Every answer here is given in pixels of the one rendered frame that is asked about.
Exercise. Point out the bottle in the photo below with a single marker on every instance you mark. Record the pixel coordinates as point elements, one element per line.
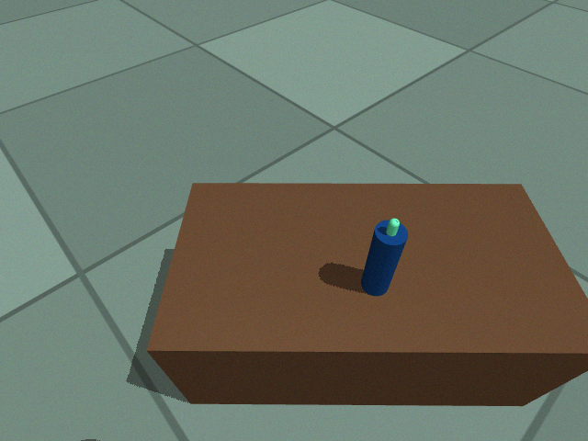
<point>385,250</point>

